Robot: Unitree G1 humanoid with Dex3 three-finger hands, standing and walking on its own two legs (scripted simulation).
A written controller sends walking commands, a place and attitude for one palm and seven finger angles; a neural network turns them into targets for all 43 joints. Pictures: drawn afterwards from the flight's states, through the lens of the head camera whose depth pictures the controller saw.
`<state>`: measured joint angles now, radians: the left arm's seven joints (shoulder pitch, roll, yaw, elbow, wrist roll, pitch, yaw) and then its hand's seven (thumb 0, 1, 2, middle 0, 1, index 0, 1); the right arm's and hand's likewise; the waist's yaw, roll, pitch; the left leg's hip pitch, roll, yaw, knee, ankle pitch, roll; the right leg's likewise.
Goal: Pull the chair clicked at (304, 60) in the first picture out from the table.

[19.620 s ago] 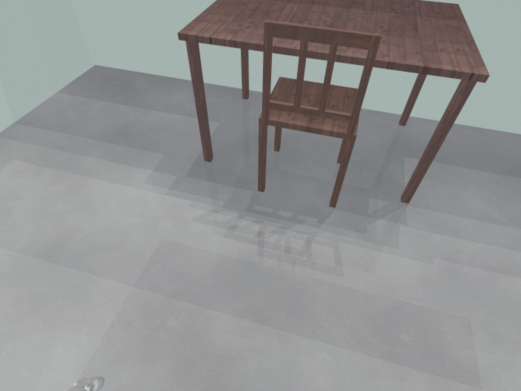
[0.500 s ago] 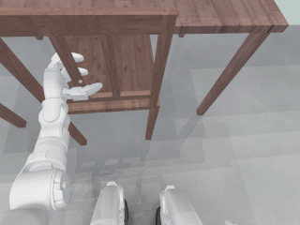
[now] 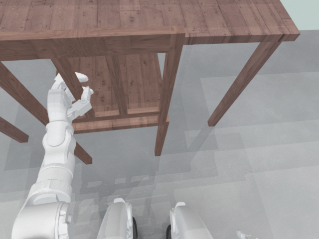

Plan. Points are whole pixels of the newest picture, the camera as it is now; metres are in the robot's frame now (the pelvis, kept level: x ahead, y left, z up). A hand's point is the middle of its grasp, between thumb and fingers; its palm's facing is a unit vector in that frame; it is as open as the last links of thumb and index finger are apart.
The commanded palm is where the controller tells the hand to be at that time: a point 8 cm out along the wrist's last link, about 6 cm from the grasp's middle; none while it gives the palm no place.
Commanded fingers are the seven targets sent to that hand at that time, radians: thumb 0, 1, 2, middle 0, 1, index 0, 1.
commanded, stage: hook a spindle and tug to test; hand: left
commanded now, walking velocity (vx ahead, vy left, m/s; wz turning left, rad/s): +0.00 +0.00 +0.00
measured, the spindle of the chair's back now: (77, 91) +0.48 +0.19 +0.02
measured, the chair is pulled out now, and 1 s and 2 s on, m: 0.02 0.09 0.23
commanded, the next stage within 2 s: step backward, pulling the chair out in 0.36 s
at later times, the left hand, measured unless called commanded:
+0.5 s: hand (86, 109) +0.42 +0.16 +0.02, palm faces +0.12 -0.99 -0.03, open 5.6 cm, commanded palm +0.40 +0.21 +0.02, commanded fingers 0.00 0.90 0.90 -0.50 -1.45 -0.50 -1.45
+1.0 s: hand (95, 124) +0.37 +0.13 +0.04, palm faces +0.02 -0.99 -0.14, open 5.5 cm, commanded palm +0.36 +0.18 +0.04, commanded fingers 0.00 0.90 0.90 -0.50 -1.45 -0.50 -1.45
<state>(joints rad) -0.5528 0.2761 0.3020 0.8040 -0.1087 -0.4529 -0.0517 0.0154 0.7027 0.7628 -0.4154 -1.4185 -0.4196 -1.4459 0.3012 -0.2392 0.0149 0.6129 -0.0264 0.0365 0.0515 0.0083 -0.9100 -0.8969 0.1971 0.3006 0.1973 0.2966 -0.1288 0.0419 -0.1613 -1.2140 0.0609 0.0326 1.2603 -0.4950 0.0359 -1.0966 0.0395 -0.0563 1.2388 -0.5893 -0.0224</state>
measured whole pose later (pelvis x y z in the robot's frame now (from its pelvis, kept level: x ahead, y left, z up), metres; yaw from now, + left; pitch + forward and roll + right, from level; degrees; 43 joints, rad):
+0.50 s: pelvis +0.00 -0.01 +0.00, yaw +2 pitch +23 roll -2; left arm -0.50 0.24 0.23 0.75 -0.11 -0.44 -0.02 0.02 0.69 0.77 -0.42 -1.40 -0.41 -1.45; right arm 0.23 -0.24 0.01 0.62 -0.01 0.02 0.02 0.01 -0.91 -0.90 0.20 0.30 0.20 0.30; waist -0.09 0.04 -0.13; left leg -1.17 0.04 0.01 1.26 -0.49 0.02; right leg -1.05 0.03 -0.07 1.25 -0.61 -0.03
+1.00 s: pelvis -0.01 +0.00 +0.10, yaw +0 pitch +8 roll -1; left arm -0.57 0.19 0.08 1.04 -0.07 -0.19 0.08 0.07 0.68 0.73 -0.29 -1.14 -0.50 -1.45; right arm 0.23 -0.26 -0.01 0.68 0.05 0.07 -0.11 0.01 -0.91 -0.90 0.20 0.30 0.20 0.30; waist -0.08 0.02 0.10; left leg -0.54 0.03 0.08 0.60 -0.20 0.04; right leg -0.45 0.02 -0.01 0.60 -0.29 -0.01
